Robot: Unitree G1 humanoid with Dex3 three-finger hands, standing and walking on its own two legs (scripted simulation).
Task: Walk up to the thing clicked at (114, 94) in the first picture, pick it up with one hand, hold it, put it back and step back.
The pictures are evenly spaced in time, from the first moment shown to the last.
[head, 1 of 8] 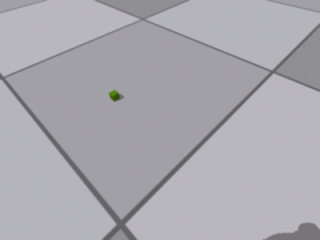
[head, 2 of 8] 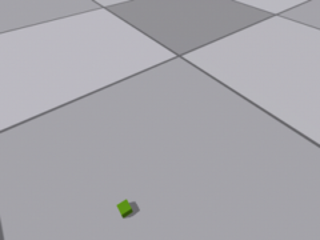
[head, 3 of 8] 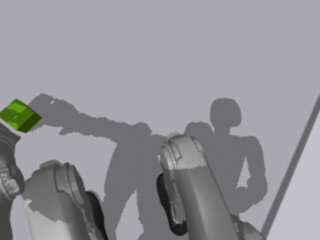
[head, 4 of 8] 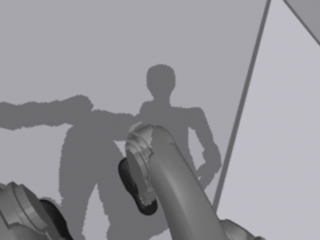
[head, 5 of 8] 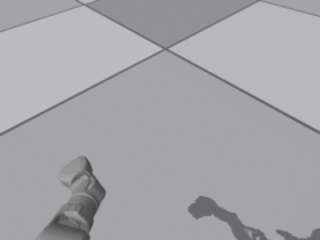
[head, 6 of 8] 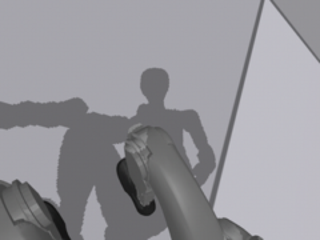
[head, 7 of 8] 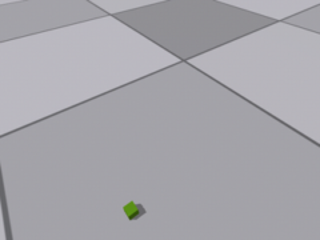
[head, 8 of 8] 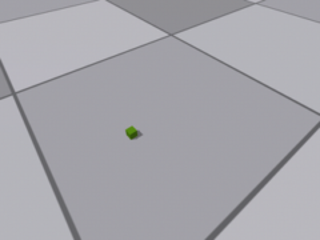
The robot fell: no
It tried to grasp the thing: yes
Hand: left
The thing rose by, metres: 0.65
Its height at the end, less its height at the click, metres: +0.00
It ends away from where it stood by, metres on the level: 0.02
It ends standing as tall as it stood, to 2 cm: yes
